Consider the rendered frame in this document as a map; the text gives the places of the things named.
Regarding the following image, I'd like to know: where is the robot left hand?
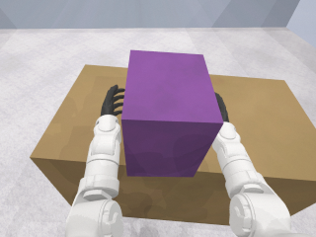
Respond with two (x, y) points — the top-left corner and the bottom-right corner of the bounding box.
(100, 85), (125, 117)

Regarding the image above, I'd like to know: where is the robot right hand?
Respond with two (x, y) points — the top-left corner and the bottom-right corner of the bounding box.
(214, 92), (229, 122)

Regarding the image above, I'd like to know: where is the left robot upper arm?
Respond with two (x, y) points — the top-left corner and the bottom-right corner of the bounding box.
(65, 198), (124, 237)

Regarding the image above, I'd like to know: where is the robot right forearm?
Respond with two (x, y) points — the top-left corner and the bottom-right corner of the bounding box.
(212, 121), (292, 227)

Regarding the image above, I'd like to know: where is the pedestal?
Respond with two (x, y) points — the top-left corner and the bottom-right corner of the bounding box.
(30, 64), (316, 226)

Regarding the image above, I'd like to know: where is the carton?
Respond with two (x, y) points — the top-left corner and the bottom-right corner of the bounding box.
(120, 49), (224, 178)

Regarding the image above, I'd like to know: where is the robot left forearm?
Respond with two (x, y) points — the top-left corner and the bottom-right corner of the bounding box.
(64, 115), (121, 237)

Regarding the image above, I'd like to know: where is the right robot upper arm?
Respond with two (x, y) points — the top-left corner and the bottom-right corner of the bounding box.
(229, 193), (314, 237)

